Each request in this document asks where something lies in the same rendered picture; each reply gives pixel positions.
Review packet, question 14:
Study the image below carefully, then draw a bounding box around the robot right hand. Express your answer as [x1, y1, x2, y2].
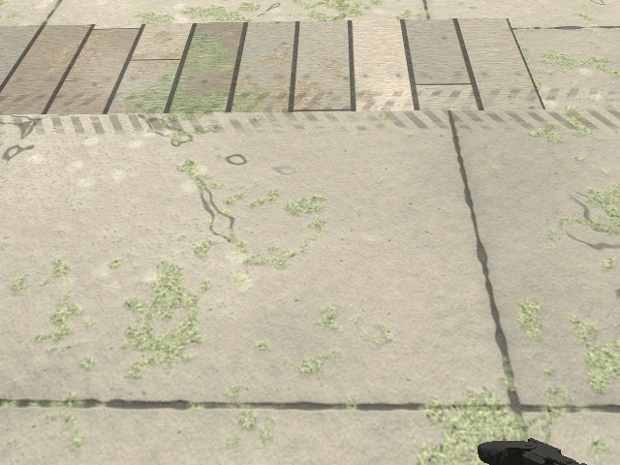
[478, 438, 587, 465]

